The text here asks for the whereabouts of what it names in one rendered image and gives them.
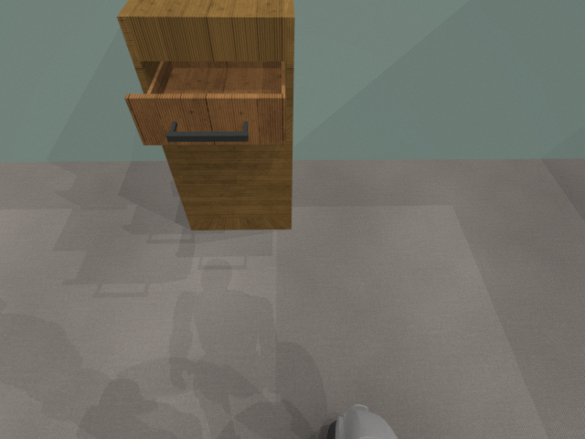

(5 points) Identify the right robot shin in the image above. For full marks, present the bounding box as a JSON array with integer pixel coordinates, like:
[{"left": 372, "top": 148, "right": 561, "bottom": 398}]
[{"left": 346, "top": 404, "right": 368, "bottom": 414}]

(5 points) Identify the cabinet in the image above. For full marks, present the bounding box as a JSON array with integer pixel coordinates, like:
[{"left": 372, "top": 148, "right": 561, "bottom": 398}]
[{"left": 117, "top": 0, "right": 294, "bottom": 230}]

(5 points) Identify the drawer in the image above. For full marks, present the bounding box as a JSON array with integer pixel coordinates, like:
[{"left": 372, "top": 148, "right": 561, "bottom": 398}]
[{"left": 125, "top": 61, "right": 286, "bottom": 145}]

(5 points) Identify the handle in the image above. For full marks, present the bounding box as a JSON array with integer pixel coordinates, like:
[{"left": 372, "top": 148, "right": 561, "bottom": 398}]
[{"left": 166, "top": 122, "right": 249, "bottom": 142}]

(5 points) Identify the robot right thigh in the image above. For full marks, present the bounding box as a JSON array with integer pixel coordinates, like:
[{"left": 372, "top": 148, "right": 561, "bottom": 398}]
[{"left": 335, "top": 410, "right": 398, "bottom": 439}]

